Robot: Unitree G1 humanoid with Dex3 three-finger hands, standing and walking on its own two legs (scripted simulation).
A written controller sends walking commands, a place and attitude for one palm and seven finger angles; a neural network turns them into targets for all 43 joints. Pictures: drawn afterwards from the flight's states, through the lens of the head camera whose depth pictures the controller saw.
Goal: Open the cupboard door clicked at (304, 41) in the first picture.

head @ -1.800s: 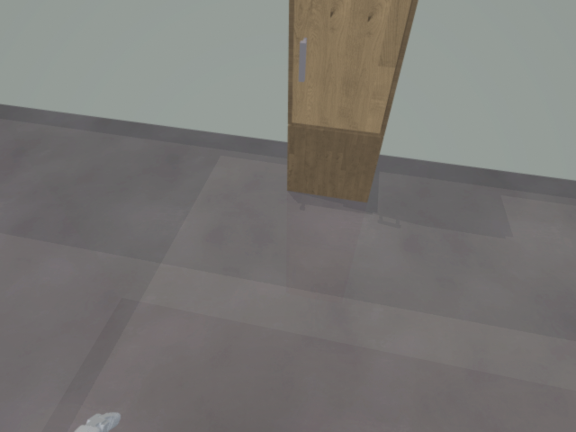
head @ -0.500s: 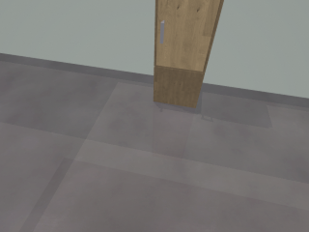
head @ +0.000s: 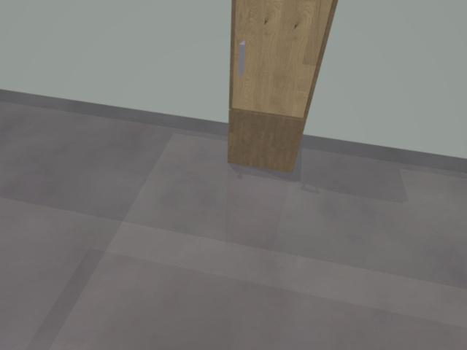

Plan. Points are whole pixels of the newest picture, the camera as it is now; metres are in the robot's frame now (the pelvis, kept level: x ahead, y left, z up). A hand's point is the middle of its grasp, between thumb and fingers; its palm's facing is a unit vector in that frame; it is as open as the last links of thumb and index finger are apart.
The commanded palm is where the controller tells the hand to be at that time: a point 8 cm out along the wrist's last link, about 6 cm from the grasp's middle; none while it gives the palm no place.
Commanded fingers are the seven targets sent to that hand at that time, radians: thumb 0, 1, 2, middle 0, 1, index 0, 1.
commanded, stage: walk to a spot facing it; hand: left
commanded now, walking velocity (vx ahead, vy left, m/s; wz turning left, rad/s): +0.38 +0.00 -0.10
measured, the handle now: (242, 57) +1.29 +0.05 -0.06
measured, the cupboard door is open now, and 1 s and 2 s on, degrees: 0 0 0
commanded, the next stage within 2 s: turn to face it in 0.74 s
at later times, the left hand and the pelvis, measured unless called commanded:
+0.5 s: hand (185, 291) +0.28 +0.13 -0.17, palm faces -0.03 -0.98 -0.19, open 7.4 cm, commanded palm none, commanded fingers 0.00 0.90 0.90 -0.20 -0.30 -0.20 -0.30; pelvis +0.19 -0.05 -0.01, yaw -2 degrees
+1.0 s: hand (165, 266) +0.35 +0.19 -0.18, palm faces +0.09 -0.99 -0.14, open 7.4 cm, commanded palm none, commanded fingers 0.00 0.90 0.90 -0.20 -0.30 -0.20 -0.30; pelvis +0.38 +0.02 +0.00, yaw +0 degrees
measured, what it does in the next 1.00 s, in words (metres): walks ahead: right foot, then left foot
